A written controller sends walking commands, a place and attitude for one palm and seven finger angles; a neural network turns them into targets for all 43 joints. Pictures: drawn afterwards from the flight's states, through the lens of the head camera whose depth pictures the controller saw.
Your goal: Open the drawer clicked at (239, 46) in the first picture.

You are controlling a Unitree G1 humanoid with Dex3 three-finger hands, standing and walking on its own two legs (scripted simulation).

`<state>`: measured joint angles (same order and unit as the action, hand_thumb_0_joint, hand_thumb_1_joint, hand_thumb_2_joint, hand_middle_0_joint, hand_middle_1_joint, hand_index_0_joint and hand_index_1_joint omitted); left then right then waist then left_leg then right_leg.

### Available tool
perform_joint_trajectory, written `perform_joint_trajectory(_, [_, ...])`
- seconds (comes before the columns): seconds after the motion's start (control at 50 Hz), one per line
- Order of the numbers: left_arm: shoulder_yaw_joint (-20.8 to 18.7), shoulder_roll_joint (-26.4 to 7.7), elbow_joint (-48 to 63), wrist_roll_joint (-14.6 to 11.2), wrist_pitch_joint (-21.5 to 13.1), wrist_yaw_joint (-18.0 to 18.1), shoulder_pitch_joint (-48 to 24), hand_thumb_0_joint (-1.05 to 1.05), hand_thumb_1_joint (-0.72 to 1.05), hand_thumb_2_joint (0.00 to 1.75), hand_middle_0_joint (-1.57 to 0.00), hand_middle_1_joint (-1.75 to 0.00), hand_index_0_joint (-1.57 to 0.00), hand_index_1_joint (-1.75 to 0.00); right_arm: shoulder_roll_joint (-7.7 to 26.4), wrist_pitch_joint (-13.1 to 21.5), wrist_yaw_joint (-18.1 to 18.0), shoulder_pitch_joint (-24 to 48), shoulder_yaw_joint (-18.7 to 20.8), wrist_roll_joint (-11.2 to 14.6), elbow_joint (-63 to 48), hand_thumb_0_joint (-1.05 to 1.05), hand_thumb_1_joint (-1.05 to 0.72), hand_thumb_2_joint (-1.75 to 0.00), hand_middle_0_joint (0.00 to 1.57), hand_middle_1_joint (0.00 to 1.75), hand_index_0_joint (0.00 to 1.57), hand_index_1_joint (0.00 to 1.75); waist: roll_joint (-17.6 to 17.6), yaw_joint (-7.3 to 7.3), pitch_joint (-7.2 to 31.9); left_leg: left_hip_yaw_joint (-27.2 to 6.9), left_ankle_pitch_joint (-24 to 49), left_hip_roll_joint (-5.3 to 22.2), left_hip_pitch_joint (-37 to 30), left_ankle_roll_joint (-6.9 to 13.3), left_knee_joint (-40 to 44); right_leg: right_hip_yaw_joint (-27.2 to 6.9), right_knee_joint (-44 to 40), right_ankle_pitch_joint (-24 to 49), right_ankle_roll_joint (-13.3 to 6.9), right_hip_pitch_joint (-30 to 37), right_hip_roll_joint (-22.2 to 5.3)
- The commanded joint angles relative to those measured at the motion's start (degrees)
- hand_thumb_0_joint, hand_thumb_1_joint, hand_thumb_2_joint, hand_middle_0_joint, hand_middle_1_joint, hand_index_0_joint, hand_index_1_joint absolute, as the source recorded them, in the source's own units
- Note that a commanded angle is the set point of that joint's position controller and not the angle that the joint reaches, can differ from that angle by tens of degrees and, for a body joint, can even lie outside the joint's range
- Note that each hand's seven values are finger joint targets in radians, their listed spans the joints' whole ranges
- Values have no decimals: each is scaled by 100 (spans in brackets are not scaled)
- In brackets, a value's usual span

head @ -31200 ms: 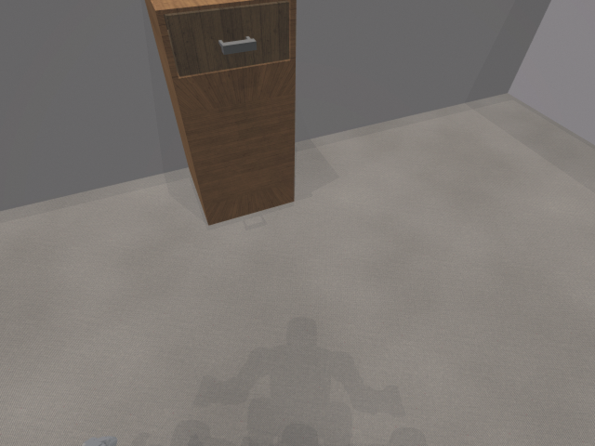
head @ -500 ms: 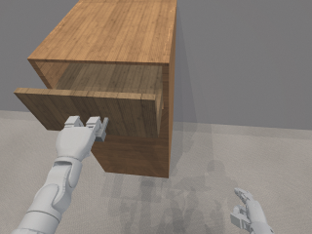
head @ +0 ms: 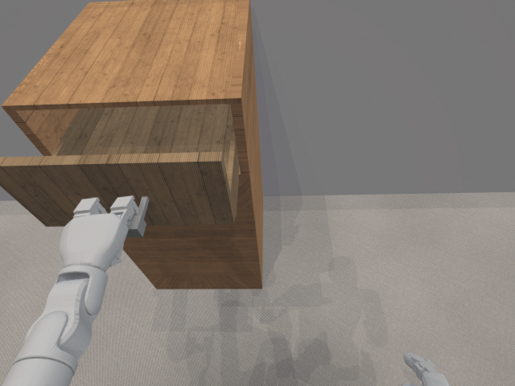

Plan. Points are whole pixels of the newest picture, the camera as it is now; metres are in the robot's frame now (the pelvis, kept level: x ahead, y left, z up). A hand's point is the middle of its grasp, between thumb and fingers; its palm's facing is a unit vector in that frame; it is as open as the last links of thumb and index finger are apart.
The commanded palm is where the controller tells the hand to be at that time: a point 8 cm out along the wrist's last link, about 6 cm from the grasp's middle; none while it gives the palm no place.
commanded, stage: pull the drawer open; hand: left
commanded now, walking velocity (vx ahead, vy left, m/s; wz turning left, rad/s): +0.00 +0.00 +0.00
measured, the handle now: (114, 214) +0.37 +0.27 +0.04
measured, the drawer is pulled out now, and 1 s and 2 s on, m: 0.13 0.30 0.30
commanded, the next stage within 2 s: open the thumb to release the handle in 1.02 s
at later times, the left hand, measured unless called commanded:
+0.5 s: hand (92, 317) +0.21 +0.25 +0.02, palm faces +0.00 -0.07 -1.00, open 6.1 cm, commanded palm +0.16 +0.26 +0.08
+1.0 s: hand (74, 369) +0.15 +0.25 +0.03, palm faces -0.03 -0.07 -1.00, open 6.2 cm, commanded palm +0.09 +0.26 +0.08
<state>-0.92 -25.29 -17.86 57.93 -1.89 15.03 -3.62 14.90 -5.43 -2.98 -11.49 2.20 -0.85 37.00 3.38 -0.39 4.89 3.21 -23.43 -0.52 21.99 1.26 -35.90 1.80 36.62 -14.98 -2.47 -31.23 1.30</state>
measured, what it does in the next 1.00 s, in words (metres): stands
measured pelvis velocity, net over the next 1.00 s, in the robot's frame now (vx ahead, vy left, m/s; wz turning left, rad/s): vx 0.02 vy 0.01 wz -0.03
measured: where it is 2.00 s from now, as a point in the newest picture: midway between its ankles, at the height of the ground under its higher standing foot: outside the picture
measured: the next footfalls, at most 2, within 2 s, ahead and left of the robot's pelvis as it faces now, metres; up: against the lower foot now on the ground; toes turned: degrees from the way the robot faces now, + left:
none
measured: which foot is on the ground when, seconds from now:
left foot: down 0.00-1.00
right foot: down 0.00-1.00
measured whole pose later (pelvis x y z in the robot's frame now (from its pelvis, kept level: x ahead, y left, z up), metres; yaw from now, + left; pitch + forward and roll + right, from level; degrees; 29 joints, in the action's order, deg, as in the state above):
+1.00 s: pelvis +0.02 +0.01 -0.02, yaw -2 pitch +11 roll -1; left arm -2.4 -25.6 21.7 56.1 -2.7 26.3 48.1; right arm 14.9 -5.3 1.6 -7.1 0.1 -2.2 29.9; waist 3.1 -3.8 7.5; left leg 3.8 -30.2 0.4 25.9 1.6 -45.5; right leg 0.7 45.3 -20.4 -1.8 -35.6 2.5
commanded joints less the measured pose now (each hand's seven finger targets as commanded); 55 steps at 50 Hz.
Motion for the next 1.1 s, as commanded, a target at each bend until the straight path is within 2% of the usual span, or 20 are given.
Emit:
perform_joint_trajectory(0.0, [-695, -987, 2121, -227, -98, 311, 823, 0, 90, 90, -40, -135, -40, -135, 575, 367, 49, 842, 185, 29, -1112, 0, -90, -90, 20, 30, 20, 30, -26, -566, 1717, -279, 2916, -47, 122, -73, 385, -245, -148, 2074, -1, 2203, -96])
perform_joint_trajectory(0.04, [-631, -886, 2495, -265, -83, 343, 949, 0, 90, 90, -40, -135, -40, -135, 615, 421, 87, 899, 185, 31, -1134, 0, -90, -90, 20, 30, 20, 30, -106, -474, 1525, -304, 2827, -9, 64, -73, 376, -243, -194, 1902, 8, 1977, -77])
perform_joint_trajectory(0.08, [-922, -1044, 2787, -265, -60, 417, 1680, 0, 90, 90, -40, -135, -40, -135, 614, 454, 124, 967, 187, 12, -1178, 0, -90, -90, 20, 30, 20, 30, -91, -573, 1613, -315, 2946, 2, 39, -93, 359, -255, -159, 1945, -2, 2064, -78])
perform_joint_trajectory(0.1, [-795, -865, 2920, -264, -34, 442, 1906, 0, 90, 90, -40, -135, -40, -135, 589, 476, 150, 998, 166, 5, -1192, 0, -90, -90, 20, 30, 20, 30, 11, -548, 1483, -322, 2937, 21, 0, -110, 352, -218, -154, 1862, -2, 1921, -82])
perform_joint_trajectory(0.12, [-729, -791, 3072, -277, -28, 469, 1808, 0, 90, 90, -40, -135, -40, -135, 602, 495, 161, 1002, 170, 4, -1169, 0, -90, -90, 20, 30, 20, 30, 50, -471, 1419, -329, 2938, 29, -68, -116, 323, -217, -165, 1864, -2, 1803, -69])
perform_joint_trajectory(0.16, [-924, -935, 3132, -204, 9, 570, 2060, 0, 90, 90, -40, -135, -40, -135, 596, 502, 161, 1017, 171, -17, -1150, 0, -90, -90, 20, 30, 20, 30, -22, -489, 1402, -327, 2914, 22, -54, -114, 263, -236, -129, 1876, -2, 1765, -56])
perform_joint_trajectory(0.22, [-798, -771, 3397, -150, 48, 705, 2112, 0, 90, 90, -40, -135, -40, -135, 565, 514, 176, 1045, 169, -44, -1134, 0, -90, -90, 20, 30, 20, 30, 114, -419, 1331, -357, 2980, 29, -213, -160, 189, -202, -92, 1836, -6, 1550, -49])
perform_joint_trajectory(0.32, [-740, -709, 3478, -50, 149, 796, 2174, 0, 90, 90, -40, -135, -40, -135, 506, 465, 164, 1141, 116, -55, -1113, 0, -90, -90, 20, 30, 20, 30, -117, -379, 1190, -402, 2865, 6, -257, -184, 99, -179, -54, 1789, 16, 1375, -34])
perform_joint_trajectory(0.38, [-700, -691, 3855, 8, 143, 786, 2523, 0, 90, 90, -40, -135, -40, -135, 458, 463, 181, 1173, 96, -85, -1183, 0, -90, -90, 20, 30, 20, 30, 123, -528, 1450, -411, 3398, 23, -501, -248, 46, -195, 13, 1991, -4, 1471, -25])
perform_joint_trajectory(0.42, [-567, -522, 3985, -54, 146, 733, 2968, 0, 90, 90, -40, -135, -40, -135, 415, 487, 231, 1175, 50, -80, -1193, 0, -90, -90, 20, 30, 20, 30, 21, -534, 1407, -413, 3710, 46, -558, -269, -30, -161, 53, 2267, 25, 1484, -34])
perform_joint_trajectory(0.44, [-543, -472, 3988, -77, 144, 703, 3268, 0, 90, 90, -40, -135, -40, -135, 405, 507, 257, 1171, 14, -100, -1240, 0, -90, -90, 20, 30, 20, 30, -161, -561, 1226, -417, 3660, 51, -434, -242, -47, -148, 66, 2277, 49, 1465, -45])
perform_joint_trajectory(0.5, [-653, -570, 4370, -162, 132, 665, 3886, 0, 90, 90, -40, -135, -40, -135, 449, 509, 288, 1215, -63, -100, -1360, 0, -90, -90, 20, 30, 20, 30, -101, -643, 1339, -369, 3674, 71, -386, -224, -71, -239, 80, 2507, 77, 1636, -83])
perform_joint_trajectory(0.56, [-750, -604, 4576, -217, 120, 703, 4489, 0, 90, 90, -40, -135, -40, -135, 478, 486, 346, 1197, -109, -70, -1440, 0, -90, -90, 20, 30, 20, 30, -145, -649, 1145, -362, 3561, 108, -210, -238, -79, -274, 85, 2492, 89, 1594, -81])
perform_joint_trajectory(0.68, [-897, -626, 4986, -249, 112, 980, 5572, 0, 90, 90, -40, -135, -40, -135, 543, 452, 430, 1199, -110, -68, -1615, 0, -90, -90, 20, 30, 20, 30, 112, -723, 1202, -347, 3770, 212, -96, -268, -259, -290, 241, 2506, 100, 1439, -89])
perform_joint_trajectory(0.74, [-1082, -698, 4946, -235, 53, 1168, 5965, 0, 90, 90, -40, -135, -40, -135, 534, 422, 440, 1173, -70, -94, -1601, 0, -90, -90, 20, 30, 20, 30, -16, -732, 1135, -328, 3486, 185, 91, -214, -385, -364, 337, 2552, 98, 1331, -94])
perform_joint_trajectory(0.8, [-1012, -630, 5119, -196, 55, 1342, 6167, 0, 90, 90, -40, -135, -40, -135, 572, 392, 483, 1141, -34, -112, -1665, 0, -90, -90, 20, 30, 20, 30, 168, -723, 1173, -391, 3576, 227, 47, -259, -490, -384, 460, 2227, 80, 1019, -87])
perform_joint_trajectory(0.88, [-1299, -773, 4984, -254, 76, 1527, 6326, 0, 90, 90, -40, -135, -40, -135, 594, 302, 455, 1130, 23, -110, -1667, 0, -90, -90, 20, 30, 20, 30, -151, -714, 1191, -416, 3248, 196, 298, -236, -581, -411, 531, 2163, 73, 987, -82])
perform_joint_trajectory(0.9, [-1182, -615, 4882, -256, 72, 1521, 6424, 0, 90, 90, -40, -135, -40, -135, 560, 303, 458, 1181, 14, -110, -1664, 0, -90, -90, 20, 30, 20, 30, -138, -711, 1076, -411, 3042, 167, 370, -213, -569, -388, 543, 2002, 73, 927, -74])
perform_joint_trajectory(0.96, [-1347, -758, 4953, -297, 113, 1586, 6379, 0, 90, 90, -40, -135, -40, -135, 592, 275, 431, 1166, 36, -101, -1692, 0, -90, -90, 20, 30, 20, 30, 63, -724, 1274, -406, 3023, 153, 394, -213, -633, -411, 603, 2023, 46, 961, -89])
perform_joint_trajectory(1.08, [-1495, -882, 4874, -358, 237, 1560, 6087, 0, 90, 90, -40, -135, -40, -135, 591, 216, 354, 1233, 31, -62, -1691, 0, -90, -90, 20, 30, 20, 30, 66, -688, 1182, -412, 2595, 145, 500, -177, -536, -433, 515, 1700, 46, 984, -89])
